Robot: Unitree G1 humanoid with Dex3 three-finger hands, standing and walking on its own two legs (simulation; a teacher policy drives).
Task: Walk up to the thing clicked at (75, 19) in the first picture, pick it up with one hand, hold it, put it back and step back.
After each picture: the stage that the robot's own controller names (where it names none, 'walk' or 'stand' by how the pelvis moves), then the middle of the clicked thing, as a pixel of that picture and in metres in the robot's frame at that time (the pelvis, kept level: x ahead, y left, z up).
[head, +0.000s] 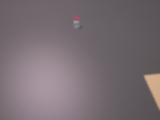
stand; (76, 22) +1.74 +0.12 -0.72
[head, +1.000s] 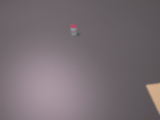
walk; (73, 29) +1.60 +0.24 -0.72
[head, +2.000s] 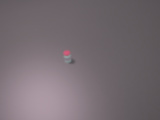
walk; (67, 56) +1.11 +0.26 -0.71
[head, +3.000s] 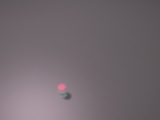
walk; (62, 90) +0.71 +0.21 -0.70
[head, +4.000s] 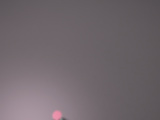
stand; (57, 117) +0.45 +0.19 -0.70
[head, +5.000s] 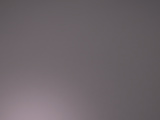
stand; out of the picture +0.41 +0.22 -0.73
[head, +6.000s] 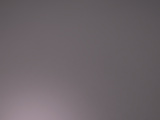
stand; out of the picture +0.40 +0.21 -0.73
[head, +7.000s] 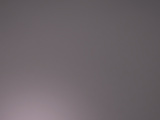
stand; out of the picture +0.39 +0.21 -0.73
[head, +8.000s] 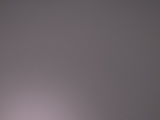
stand; out of the picture +0.39 +0.20 -0.73
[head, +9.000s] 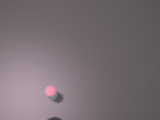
go down; (51, 93) +0.44 +0.20 -0.58
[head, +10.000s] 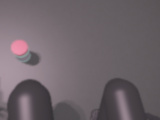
go down; (21, 51) +0.47 +0.26 -0.30
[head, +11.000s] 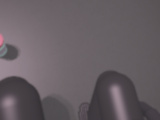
close in; out of the picture +0.46 +0.28 -0.27
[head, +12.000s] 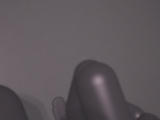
close; out of the picture +0.44 +0.32 -0.22
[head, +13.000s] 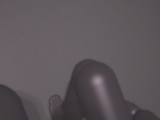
lift; out of the picture +0.41 +0.30 -0.23
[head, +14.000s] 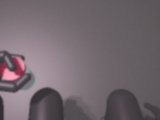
lift; (20, 75) +0.34 +0.23 -0.05
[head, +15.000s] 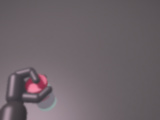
hold; (42, 93) +0.31 +0.16 +0.00
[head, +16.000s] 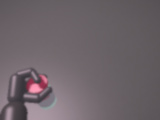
hold; (42, 92) +0.32 +0.16 -0.02
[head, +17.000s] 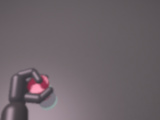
hold; (43, 93) +0.32 +0.16 -0.01
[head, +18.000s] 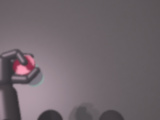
crouch; (30, 72) +0.39 +0.19 -0.08
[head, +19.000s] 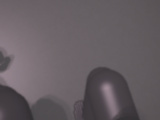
lower; out of the picture +0.45 +0.31 -0.16
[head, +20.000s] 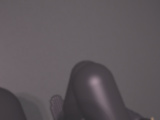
lower; out of the picture +0.41 +0.32 -0.23
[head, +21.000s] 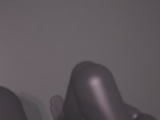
lower; out of the picture +0.41 +0.32 -0.23
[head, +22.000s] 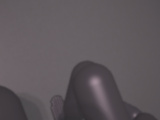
lower; out of the picture +0.41 +0.32 -0.23
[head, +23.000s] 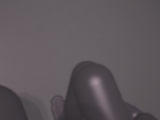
lower; out of the picture +0.41 +0.32 -0.23
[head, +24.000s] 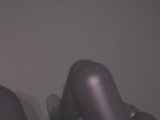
open; out of the picture +0.41 +0.32 -0.23
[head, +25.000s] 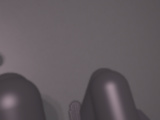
stand; out of the picture +0.41 +0.29 -0.25
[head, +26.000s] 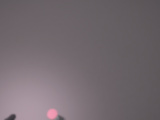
stand; (53, 116) +0.40 +0.19 -0.62
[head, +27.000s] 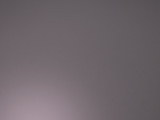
stand; out of the picture +0.40 +0.19 -0.67
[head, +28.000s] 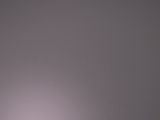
stand; out of the picture +0.39 +0.19 -0.67
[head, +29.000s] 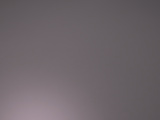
stand; out of the picture +0.40 +0.18 -0.72
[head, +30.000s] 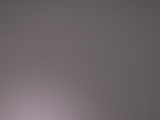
stand; out of the picture +0.38 +0.21 -0.73
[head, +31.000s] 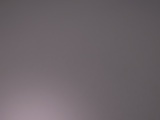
stand; out of the picture +0.37 +0.22 -0.73
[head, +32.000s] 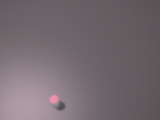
walk; (54, 101) +0.48 +0.18 -0.71
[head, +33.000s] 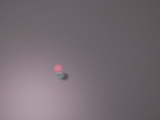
walk; (59, 71) +0.77 +0.25 -0.69
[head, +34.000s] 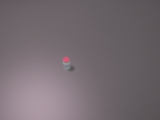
stand; (66, 63) +1.03 +0.21 -0.70
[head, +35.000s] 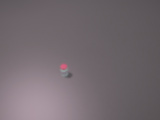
stand; (64, 70) +0.98 +0.20 -0.72
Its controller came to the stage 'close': yes
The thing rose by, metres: 0.69
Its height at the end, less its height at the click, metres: +0.00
